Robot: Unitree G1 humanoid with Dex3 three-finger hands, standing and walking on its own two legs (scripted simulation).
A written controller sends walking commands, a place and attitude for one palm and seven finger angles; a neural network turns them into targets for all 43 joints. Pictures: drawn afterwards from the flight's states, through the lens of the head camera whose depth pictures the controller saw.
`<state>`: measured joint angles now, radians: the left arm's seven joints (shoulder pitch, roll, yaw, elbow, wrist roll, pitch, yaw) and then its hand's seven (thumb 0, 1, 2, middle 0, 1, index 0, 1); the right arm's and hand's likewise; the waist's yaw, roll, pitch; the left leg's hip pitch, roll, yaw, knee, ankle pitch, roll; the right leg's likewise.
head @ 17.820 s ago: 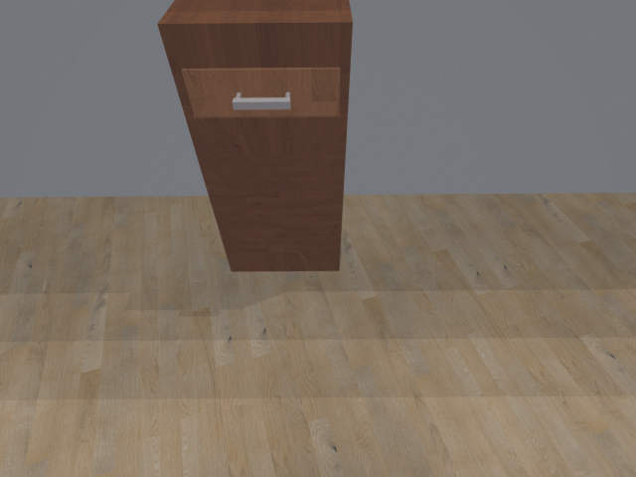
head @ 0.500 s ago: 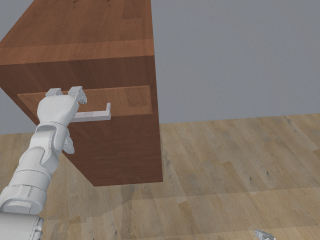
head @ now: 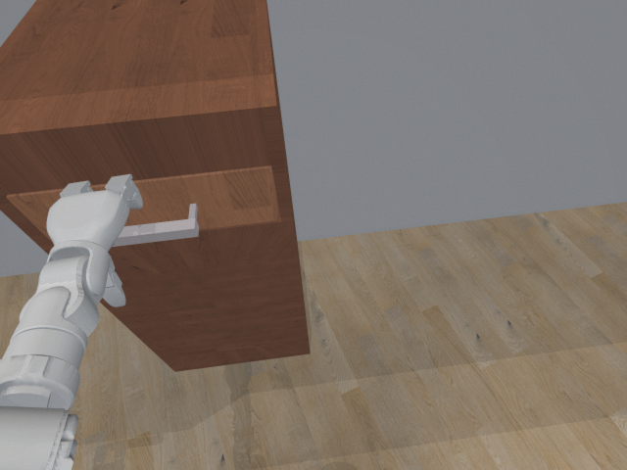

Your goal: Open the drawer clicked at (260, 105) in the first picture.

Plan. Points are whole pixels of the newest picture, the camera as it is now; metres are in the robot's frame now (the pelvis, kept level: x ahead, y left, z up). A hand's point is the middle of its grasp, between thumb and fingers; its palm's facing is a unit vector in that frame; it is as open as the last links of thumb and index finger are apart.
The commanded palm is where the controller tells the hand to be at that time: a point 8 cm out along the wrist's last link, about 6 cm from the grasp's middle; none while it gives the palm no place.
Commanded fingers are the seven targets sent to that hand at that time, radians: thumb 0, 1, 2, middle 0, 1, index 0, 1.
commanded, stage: re-aim the fingers above the handle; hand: left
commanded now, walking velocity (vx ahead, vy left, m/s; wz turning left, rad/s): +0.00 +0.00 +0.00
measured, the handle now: (152, 223) +0.47 +0.28 +0.01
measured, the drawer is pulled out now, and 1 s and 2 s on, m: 0.00 0.00 0.00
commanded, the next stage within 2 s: lower the fingers behind the handle in 1.34 s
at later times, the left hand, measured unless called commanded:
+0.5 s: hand (108, 246) +0.39 +0.30 +0.06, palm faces -0.06 -0.01 -1.00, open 13.8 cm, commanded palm +0.37 +0.28 +0.12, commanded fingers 0.00 -0.50 0.30 -0.30 -1.20 -0.30 -1.20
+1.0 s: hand (133, 248) +0.39 +0.27 +0.05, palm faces -0.12 -0.03 -0.99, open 13.8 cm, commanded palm +0.38 +0.27 +0.12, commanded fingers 0.00 -0.50 0.30 -0.30 -1.20 -0.30 -1.20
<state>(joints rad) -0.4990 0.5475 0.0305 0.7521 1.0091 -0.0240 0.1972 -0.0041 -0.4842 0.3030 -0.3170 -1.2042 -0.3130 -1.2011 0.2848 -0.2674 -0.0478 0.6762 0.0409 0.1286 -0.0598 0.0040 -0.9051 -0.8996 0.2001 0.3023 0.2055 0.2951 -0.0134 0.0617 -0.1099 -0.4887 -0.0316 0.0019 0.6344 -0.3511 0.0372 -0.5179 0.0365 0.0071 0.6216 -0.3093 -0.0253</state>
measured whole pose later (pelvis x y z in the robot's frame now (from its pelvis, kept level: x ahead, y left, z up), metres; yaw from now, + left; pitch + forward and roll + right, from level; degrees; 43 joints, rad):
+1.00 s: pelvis +0.00 +0.00 +0.00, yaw +1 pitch +10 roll +0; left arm -0.53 0.49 -0.09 0.71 0.99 -0.01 0.10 -0.01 -0.48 0.30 -0.32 -1.20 -0.31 -1.20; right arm 0.28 -0.27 -0.04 0.66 0.03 0.11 -0.07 0.00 -0.90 -0.90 0.20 0.30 0.21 0.30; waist 0.00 0.06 -0.10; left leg -0.46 -0.04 -0.02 0.62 -0.34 0.04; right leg -0.48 0.02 -0.01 0.61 -0.31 -0.02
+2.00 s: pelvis -0.01 +0.00 -0.01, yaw +1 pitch +13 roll -1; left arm -0.54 0.48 -0.03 0.79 1.06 -0.11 0.25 -0.01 -0.49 0.30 -0.32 -1.20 -0.31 -1.20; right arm 0.29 -0.26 -0.05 0.68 0.02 0.11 -0.06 0.00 -0.90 -0.90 0.20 0.30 0.21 0.30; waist -0.02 0.04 -0.13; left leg -0.57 -0.04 -0.01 0.71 -0.38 0.04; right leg -0.59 0.03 0.00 0.69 -0.33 -0.02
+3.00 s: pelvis -0.01 +0.01 -0.02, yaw -1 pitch +17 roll -1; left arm -0.53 0.45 -0.01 0.87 1.07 -0.01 0.36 0.00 -0.48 0.30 -0.27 -1.19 -0.30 -1.20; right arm 0.31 -0.24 -0.06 0.68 0.01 0.12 -0.02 0.00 -0.90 -0.90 0.20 0.30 0.21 0.30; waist -0.04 0.05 -0.16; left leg -0.68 -0.03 0.01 0.81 -0.42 0.05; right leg -0.70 0.04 0.01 0.76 -0.36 -0.01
